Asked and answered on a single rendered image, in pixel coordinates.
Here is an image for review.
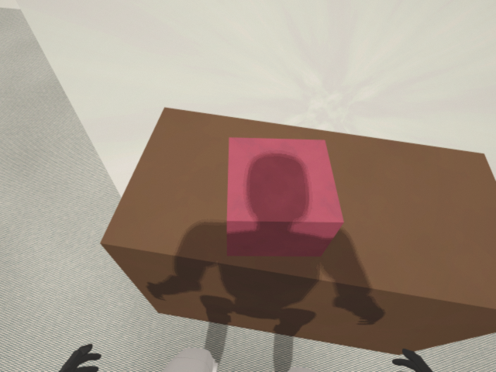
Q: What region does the pedestal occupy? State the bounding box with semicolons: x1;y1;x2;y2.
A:
100;107;496;355

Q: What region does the left robot hand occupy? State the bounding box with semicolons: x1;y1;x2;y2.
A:
59;343;102;372

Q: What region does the left robot thigh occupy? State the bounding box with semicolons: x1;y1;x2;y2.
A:
163;347;218;372

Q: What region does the right robot hand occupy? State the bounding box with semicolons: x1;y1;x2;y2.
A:
392;349;432;372

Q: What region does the carton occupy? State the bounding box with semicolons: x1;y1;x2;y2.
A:
227;137;344;257

